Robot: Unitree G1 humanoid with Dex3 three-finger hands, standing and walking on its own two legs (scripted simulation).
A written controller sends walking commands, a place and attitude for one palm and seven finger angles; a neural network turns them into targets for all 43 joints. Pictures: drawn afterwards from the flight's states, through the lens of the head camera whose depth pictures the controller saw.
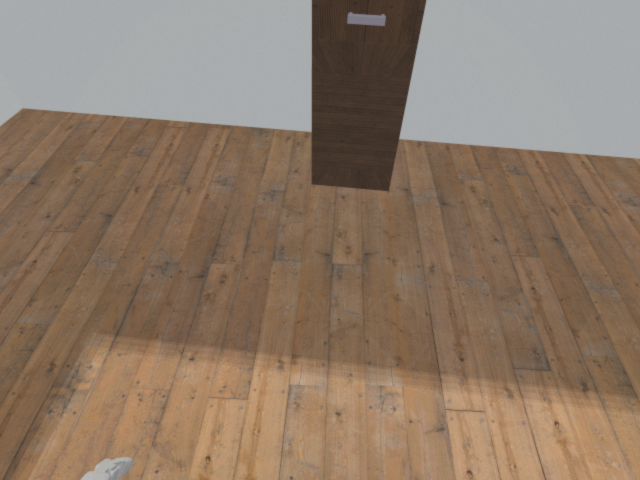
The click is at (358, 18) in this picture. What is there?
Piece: drawer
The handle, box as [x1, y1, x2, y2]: [347, 12, 385, 25]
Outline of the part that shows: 348,13 347,23 384,25 384,14 366,15 352,14 351,12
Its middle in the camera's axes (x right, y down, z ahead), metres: +0.15 -0.75 +1.31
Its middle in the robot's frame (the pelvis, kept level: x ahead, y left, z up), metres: +1.49 -0.08 +0.01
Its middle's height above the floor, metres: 0.78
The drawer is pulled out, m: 0.00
